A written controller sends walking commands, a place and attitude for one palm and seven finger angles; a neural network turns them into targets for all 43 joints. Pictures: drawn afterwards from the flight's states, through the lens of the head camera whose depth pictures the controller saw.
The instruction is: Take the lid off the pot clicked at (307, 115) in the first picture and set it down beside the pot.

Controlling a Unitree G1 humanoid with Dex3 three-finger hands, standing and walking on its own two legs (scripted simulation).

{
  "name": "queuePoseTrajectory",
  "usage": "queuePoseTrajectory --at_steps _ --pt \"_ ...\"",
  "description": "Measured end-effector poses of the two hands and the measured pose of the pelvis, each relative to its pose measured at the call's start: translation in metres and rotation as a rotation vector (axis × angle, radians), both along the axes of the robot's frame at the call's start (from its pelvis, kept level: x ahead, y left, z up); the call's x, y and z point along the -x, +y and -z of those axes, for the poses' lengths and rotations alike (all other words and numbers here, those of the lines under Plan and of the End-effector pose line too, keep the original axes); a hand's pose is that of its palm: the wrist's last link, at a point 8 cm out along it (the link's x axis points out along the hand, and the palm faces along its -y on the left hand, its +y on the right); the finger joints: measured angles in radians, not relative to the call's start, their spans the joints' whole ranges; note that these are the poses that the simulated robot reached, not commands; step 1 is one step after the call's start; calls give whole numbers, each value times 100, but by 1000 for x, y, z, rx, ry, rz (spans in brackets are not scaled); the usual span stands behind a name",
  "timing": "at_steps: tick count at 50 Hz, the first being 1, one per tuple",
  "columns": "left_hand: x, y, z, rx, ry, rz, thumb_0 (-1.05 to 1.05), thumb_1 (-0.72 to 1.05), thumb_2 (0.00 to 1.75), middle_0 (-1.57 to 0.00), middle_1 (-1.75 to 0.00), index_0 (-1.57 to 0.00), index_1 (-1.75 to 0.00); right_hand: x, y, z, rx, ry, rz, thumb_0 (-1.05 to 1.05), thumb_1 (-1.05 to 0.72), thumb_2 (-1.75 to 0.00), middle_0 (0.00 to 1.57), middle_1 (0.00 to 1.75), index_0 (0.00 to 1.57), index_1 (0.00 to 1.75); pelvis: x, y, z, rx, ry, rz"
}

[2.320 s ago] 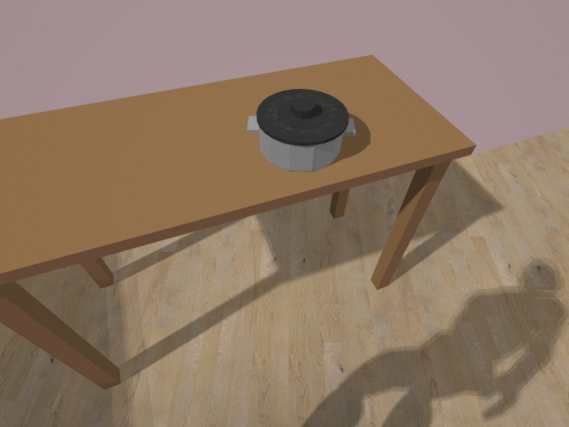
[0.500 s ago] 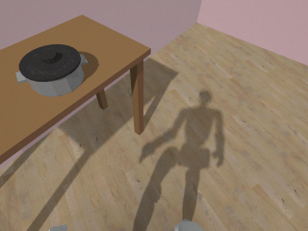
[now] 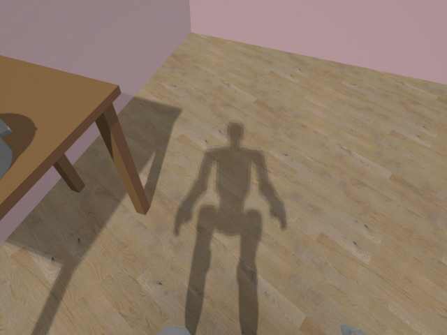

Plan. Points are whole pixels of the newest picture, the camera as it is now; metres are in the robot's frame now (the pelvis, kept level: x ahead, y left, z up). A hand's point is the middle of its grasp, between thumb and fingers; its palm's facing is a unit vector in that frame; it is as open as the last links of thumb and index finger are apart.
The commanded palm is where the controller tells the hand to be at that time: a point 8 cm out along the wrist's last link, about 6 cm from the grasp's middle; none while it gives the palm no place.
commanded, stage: walk to a spot facing it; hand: left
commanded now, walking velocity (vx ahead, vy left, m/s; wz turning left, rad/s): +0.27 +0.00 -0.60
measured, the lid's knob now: out of the picture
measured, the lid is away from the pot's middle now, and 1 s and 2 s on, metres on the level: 0.00 0.00 0.00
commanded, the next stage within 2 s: turn to face it in 0.90 s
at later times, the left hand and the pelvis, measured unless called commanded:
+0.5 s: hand (191, 263) +0.29 +0.09 -0.16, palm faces -0.38 -0.91 -0.18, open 7.4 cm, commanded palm none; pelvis +0.12 -0.05 -0.01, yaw -19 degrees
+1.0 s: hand (221, 231) +0.38 +0.03 -0.18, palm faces -0.36 -0.92 -0.18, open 7.4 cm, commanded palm none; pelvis +0.31 -0.15 +0.00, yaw -28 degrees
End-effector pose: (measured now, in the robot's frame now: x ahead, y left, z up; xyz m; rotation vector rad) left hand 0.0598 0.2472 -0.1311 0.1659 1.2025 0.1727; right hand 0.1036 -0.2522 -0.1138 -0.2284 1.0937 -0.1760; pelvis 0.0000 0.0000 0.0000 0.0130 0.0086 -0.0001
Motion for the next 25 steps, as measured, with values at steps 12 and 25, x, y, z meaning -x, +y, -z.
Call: queuePoseTrajectory --at_steps 12,25 --pt "-70 19 -1 30 -18 139 1 91 90 -20 -30 -20 -30 62 26 -6 -14 90 150 0 -90 -90 20 30 21 30 -36 13 -7 23 -3 146" --pt "-237 -104 5 43 -30 445 1 91 90 -19 -29 -19 -30 140 8 22 -127 385 460 1 -90 -90 20 30 20 30 -115 -48 10 5 21 330"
